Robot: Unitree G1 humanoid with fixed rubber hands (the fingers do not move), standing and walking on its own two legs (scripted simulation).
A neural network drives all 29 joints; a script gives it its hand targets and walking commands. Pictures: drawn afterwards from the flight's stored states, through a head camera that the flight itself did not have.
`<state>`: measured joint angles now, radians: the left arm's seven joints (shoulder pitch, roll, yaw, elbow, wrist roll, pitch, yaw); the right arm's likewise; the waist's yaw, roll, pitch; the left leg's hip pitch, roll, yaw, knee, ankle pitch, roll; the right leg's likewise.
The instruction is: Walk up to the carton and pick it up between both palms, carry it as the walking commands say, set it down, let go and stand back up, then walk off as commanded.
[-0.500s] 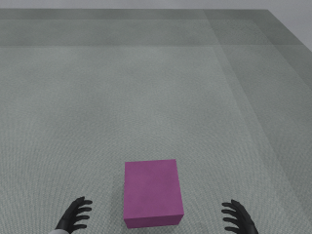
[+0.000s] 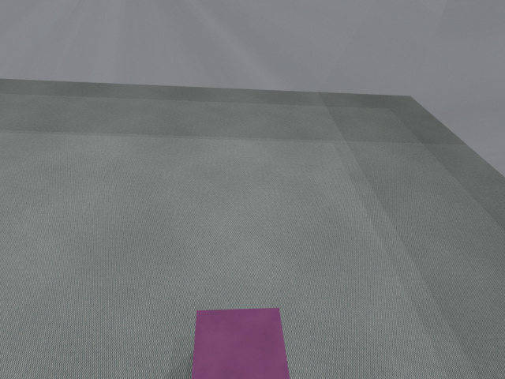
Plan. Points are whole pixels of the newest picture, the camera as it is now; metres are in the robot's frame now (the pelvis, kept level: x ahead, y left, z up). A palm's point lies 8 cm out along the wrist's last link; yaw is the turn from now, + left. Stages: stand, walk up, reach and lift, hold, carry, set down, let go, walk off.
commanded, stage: stand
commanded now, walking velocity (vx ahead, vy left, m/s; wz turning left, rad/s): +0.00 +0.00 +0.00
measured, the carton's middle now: (238, 368) +0.42 +0.01 -0.65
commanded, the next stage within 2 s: walk off in 1.46 s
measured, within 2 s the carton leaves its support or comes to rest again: neither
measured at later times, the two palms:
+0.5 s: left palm out of the picture +0.03 +0.30 -0.11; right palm out of the picture +0.01 -0.28 -0.11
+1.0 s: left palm out of the picture +0.00 +0.30 -0.12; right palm out of the picture +0.00 -0.28 -0.12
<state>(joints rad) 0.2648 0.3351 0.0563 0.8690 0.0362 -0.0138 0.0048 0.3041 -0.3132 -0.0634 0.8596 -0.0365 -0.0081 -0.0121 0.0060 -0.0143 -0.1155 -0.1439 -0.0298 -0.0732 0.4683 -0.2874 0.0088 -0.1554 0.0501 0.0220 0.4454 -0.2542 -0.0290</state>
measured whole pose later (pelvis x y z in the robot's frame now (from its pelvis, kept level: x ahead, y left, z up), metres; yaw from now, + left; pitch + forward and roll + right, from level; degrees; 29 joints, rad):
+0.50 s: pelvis -0.03 +0.01 +0.00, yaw -1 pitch -3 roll +0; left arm 0.25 0.33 0.01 1.01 0.03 -0.03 0.00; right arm 0.27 -0.32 -0.03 1.02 -0.03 -0.03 0.00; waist 0.00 -0.01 -0.06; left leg -0.13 -0.05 -0.05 0.39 -0.20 0.03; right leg -0.16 0.03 0.04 0.39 -0.18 -0.01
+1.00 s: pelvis -0.04 +0.01 +0.00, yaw -1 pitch -3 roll +0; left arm 0.23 0.34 -0.01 1.07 0.02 -0.03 0.00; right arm 0.22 -0.32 -0.02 1.09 -0.01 -0.03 0.01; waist 0.01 0.00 -0.02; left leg -0.14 -0.05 -0.05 0.37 -0.17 0.03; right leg -0.17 0.02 0.05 0.38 -0.15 -0.01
